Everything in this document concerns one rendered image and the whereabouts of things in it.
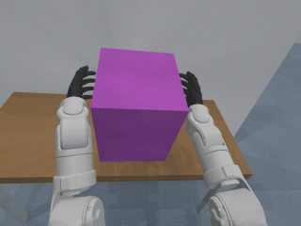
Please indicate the robot right hand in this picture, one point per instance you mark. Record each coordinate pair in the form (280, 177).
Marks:
(192, 91)

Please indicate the robot left forearm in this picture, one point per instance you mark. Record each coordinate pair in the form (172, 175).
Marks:
(73, 151)

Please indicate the right robot upper arm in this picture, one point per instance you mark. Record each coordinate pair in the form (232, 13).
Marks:
(237, 207)

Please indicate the left robot upper arm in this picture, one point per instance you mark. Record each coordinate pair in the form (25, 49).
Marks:
(78, 211)

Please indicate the carton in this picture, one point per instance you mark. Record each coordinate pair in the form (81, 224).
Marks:
(138, 105)

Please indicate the robot right forearm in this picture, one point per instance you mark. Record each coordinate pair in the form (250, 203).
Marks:
(220, 173)

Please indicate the table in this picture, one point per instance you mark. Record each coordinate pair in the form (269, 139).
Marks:
(28, 121)

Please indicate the robot left hand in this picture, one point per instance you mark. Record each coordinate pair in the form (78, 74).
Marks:
(76, 88)

